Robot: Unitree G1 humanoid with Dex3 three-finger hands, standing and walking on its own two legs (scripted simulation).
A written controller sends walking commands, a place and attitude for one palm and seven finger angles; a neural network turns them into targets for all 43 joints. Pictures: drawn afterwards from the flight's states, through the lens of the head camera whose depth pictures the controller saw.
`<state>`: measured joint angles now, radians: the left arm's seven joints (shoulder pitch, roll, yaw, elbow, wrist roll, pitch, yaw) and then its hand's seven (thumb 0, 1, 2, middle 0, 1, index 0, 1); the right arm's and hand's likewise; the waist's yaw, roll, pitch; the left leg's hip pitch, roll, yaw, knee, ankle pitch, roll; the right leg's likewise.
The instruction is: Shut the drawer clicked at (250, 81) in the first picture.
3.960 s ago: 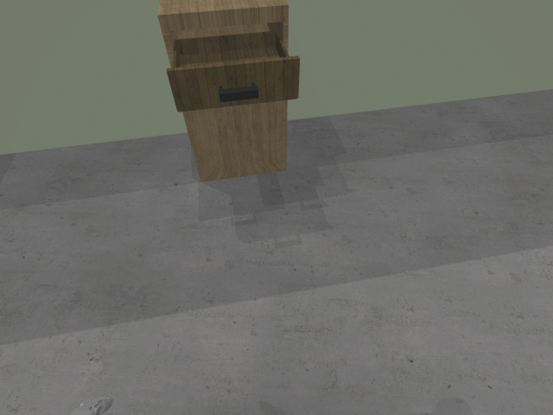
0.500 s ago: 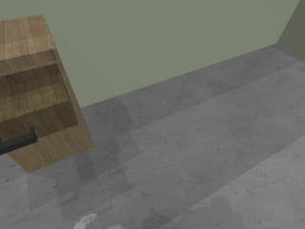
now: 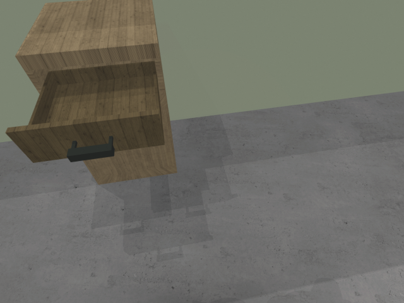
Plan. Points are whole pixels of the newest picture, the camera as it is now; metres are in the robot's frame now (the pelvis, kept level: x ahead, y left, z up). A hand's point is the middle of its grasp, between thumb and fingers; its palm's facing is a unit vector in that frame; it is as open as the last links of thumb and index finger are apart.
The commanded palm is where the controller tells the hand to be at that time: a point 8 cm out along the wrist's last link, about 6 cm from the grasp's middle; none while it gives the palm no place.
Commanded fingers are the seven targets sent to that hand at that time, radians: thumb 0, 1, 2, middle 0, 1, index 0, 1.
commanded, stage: turn to face it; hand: left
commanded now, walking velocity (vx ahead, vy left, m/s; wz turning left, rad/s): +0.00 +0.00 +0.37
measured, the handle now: (92, 146) +0.53 +0.36 -0.08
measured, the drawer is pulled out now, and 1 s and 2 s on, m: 0.30 0.30 0.30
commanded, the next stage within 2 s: take the last steps up to it in 0.20 s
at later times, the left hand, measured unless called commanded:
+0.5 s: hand out of the picture -0.07 +0.19 -0.18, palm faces +0.31 -0.93 -0.21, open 7.4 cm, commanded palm none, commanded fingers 0.00 0.90 0.90 -0.20 -0.30 -0.20 -0.30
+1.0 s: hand out of the picture +0.14 +0.19 -0.16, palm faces +0.30 -0.93 -0.21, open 7.4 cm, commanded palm none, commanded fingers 0.00 0.90 0.90 -0.20 -0.30 -0.20 -0.30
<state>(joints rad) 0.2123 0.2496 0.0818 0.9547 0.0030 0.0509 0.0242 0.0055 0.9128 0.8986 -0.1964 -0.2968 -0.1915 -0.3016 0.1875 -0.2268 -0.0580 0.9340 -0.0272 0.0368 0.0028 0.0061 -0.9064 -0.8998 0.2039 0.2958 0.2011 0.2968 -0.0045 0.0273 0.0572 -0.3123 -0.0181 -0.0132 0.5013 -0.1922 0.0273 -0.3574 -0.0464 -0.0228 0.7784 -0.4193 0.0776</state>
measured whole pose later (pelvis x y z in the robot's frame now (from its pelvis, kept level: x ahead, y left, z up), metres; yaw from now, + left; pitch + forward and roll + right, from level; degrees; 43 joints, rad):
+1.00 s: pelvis +0.10 +0.00 -0.01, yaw +15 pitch -2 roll +0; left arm 0.18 0.14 0.04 1.02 0.01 -0.07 0.00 0.00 0.91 0.90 -0.20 -0.30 -0.20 -0.30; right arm 0.41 -0.17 -0.04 1.17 -0.02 0.00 0.00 0.01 -0.91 -0.90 0.20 0.30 0.20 0.30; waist -0.02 0.05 0.05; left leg -0.29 0.03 0.03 1.05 -0.43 0.03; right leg -0.28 -0.03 -0.15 0.58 -0.27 -0.06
